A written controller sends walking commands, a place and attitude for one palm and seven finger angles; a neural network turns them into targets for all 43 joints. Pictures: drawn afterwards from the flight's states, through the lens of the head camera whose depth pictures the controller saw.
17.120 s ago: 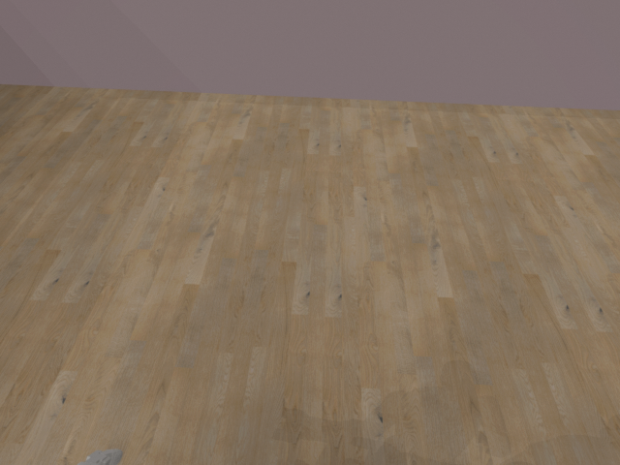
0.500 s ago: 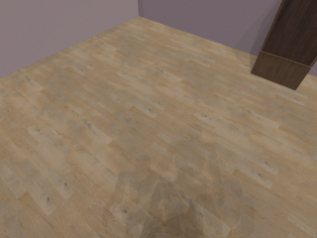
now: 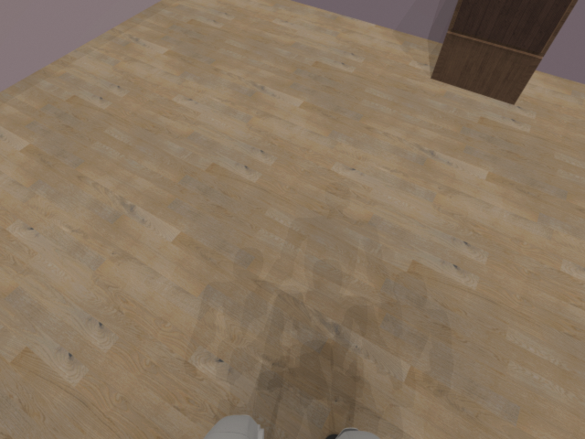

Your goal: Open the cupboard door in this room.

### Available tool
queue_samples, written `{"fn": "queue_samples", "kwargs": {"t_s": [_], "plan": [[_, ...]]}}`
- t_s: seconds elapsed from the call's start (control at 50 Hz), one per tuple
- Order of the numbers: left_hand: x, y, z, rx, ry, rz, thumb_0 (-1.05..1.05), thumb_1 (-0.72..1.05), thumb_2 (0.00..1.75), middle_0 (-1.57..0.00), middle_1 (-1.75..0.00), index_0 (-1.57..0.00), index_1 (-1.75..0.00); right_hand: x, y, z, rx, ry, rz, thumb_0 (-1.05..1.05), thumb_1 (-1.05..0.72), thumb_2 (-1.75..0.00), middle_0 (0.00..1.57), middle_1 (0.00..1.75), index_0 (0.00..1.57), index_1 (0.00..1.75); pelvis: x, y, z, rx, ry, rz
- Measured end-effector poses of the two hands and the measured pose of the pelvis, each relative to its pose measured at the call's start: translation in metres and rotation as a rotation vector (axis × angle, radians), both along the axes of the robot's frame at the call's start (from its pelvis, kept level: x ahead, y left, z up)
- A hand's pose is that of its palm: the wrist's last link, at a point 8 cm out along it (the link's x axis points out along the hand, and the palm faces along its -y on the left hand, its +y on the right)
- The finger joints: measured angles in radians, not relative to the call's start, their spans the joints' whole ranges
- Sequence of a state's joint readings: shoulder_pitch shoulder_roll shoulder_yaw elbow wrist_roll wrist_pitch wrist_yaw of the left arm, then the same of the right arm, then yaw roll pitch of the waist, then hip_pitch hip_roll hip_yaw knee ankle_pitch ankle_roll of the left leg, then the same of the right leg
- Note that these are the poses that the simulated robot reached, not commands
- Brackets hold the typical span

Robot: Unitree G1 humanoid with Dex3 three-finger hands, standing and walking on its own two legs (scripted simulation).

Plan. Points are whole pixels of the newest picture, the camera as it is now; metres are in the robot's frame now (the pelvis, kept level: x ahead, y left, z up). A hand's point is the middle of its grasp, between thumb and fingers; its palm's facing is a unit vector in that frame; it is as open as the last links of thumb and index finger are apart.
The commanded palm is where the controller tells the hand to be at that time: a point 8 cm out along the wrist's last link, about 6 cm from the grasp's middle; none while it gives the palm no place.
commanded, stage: stand and wait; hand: left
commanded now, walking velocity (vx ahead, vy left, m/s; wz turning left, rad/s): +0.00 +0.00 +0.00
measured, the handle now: out of the picture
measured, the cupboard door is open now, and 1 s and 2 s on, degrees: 0 0 0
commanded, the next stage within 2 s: turn or walk to find it in 0.20 s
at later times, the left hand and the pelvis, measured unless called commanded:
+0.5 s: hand out of the picture +0.06 +0.24 -0.16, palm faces +0.01 -0.96 -0.28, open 7.4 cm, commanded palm none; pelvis +0.00 +0.03 +0.01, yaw +0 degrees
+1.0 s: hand out of the picture -0.02 +0.21 -0.16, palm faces +0.03 -0.97 -0.24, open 7.4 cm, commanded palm none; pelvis -0.03 +0.00 +0.01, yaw +0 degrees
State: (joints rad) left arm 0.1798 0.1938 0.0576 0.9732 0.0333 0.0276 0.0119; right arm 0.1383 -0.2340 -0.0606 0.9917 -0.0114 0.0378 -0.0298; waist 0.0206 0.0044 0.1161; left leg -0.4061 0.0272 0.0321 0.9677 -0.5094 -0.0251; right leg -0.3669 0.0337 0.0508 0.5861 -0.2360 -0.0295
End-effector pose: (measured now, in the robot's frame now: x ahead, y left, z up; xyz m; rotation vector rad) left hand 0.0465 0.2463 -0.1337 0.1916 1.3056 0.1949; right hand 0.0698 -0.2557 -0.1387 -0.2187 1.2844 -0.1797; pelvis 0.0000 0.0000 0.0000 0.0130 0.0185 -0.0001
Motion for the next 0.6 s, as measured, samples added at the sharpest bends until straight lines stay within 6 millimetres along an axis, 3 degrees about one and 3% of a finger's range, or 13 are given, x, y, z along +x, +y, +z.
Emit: {"fn": "queue_samples", "kwargs": {"t_s": [0.14,0.26,0.34,0.46,0.6], "plan": [[0.006,0.025,-0.010,-0.032,-0.029,-0.029,0.01,0.90,0.90,-0.20,-0.30,-0.20,-0.30,0.006,0.024,0.016,-0.033,-0.106,0.003,0.00,-0.91,-0.90,0.20,0.30,0.20,0.30,-0.005,0.027,-0.002,-0.029,0.002,-0.021],[0.013,0.042,-0.002,-0.041,-0.043,-0.039,0.01,0.90,0.90,-0.20,-0.30,-0.20,-0.30,-0.020,0.055,0.025,-0.004,-0.062,-0.006,0.00,-0.91,-0.90,0.20,0.30,0.20,0.30,-0.003,0.039,0.009,-0.036,-0.017,-0.037],[0.015,0.048,0.005,-0.029,-0.057,-0.051,0.01,0.90,0.90,-0.20,-0.30,-0.20,-0.30,-0.037,0.064,0.022,0.024,-0.012,-0.013,0.00,-0.91,-0.90,0.20,0.30,0.21,0.30,-0.001,0.041,0.013,-0.032,-0.022,-0.028],[0.013,0.043,0.009,0.023,-0.052,-0.041,0.01,0.91,0.90,-0.20,-0.30,-0.20,-0.30,-0.062,0.060,0.003,0.069,0.065,-0.047,0.00,-0.91,-0.90,0.20,0.30,0.21,0.30,-0.003,0.033,0.008,-0.001,-0.016,-0.002],[-0.014,0.022,0.012,0.014,-0.020,-0.021,0.01,0.90,0.90,-0.20,-0.30,-0.20,-0.30,-0.080,0.054,-0.005,0.099,0.109,-0.046,0.00,-0.91,-0.90,0.20,0.30,0.20,0.30,-0.009,0.024,0.009,0.001,-0.034,0.013]]}}
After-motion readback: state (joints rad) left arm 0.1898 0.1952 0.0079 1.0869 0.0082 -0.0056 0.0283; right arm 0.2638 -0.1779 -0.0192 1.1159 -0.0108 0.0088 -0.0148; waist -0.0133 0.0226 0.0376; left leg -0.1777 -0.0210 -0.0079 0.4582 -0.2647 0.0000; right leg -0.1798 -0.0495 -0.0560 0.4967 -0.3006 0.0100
